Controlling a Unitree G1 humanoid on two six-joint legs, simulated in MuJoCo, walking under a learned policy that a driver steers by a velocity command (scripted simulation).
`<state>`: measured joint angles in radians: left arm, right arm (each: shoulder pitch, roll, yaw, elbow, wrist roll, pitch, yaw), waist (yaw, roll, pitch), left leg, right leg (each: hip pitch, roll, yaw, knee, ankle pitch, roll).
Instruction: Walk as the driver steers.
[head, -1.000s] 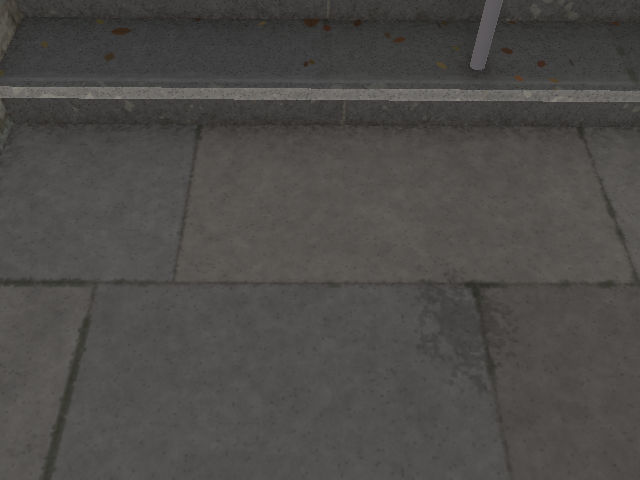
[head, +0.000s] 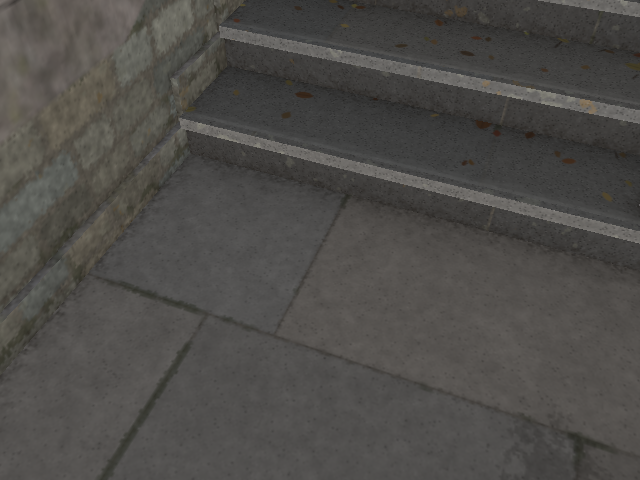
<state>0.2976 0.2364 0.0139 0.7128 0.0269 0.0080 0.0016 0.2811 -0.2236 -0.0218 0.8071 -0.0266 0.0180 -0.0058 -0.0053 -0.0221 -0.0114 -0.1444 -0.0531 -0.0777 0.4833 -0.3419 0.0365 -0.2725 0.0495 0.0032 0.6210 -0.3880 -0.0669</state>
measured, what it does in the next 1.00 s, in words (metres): walks ahead: left foot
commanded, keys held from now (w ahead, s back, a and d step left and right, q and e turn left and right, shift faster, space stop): w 0.56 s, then w+e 0.44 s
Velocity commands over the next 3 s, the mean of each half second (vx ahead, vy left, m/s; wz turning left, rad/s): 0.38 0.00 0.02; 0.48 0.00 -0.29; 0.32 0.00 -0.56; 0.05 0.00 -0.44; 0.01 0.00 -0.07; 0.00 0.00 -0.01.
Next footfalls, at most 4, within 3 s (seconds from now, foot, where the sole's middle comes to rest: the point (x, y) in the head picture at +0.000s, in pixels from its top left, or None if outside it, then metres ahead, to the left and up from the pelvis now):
0.56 left None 0.38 0.10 -0.77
1.10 right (367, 426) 0.67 -0.08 -0.77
1.60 left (328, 337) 0.90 0.00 -0.77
2.04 right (395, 398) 0.74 -0.15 -0.77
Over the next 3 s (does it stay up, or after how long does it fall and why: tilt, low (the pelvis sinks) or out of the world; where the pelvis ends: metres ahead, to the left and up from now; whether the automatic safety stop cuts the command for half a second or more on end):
stays up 0.78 -0.06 0.01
